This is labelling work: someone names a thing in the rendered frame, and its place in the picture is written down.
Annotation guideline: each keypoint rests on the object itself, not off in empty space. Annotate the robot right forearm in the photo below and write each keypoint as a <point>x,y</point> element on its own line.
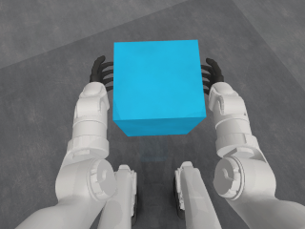
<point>233,131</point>

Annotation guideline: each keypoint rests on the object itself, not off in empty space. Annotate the robot right hand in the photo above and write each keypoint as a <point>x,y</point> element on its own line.
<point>214,75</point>

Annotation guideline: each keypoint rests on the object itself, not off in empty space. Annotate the carton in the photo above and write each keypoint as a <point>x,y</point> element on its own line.
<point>157,87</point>

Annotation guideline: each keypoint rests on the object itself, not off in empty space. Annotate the robot shin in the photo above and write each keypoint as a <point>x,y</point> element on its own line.
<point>124,166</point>
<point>180,197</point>

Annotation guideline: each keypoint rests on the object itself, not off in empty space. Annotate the robot left forearm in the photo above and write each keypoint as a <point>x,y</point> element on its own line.
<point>90,124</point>

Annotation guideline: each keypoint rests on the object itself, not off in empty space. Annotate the robot left hand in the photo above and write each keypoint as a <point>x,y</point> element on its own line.
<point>96,72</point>

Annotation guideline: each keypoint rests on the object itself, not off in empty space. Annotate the robot right shin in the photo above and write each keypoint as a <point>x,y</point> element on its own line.
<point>180,197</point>

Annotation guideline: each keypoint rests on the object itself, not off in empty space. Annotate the right robot upper arm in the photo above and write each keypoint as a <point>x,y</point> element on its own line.
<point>249,185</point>

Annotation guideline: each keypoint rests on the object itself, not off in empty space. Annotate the left robot upper arm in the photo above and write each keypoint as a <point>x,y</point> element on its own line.
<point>82,189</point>

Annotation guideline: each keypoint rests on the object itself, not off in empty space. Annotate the robot left shin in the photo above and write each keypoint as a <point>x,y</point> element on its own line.
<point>124,166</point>

